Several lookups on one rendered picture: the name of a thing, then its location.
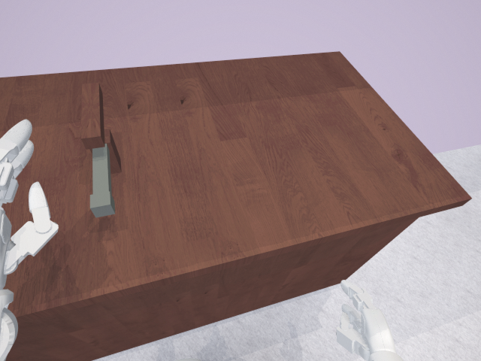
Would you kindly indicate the left robot forearm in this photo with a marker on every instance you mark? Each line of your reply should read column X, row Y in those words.
column 8, row 324

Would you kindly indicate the robot right hand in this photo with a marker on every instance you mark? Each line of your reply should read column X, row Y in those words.
column 370, row 332

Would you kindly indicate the counter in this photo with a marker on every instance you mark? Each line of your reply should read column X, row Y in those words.
column 237, row 184

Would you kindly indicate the tap lever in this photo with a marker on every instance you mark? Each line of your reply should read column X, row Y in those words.
column 101, row 200

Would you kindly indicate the robot left hand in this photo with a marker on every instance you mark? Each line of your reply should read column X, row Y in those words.
column 15, row 152

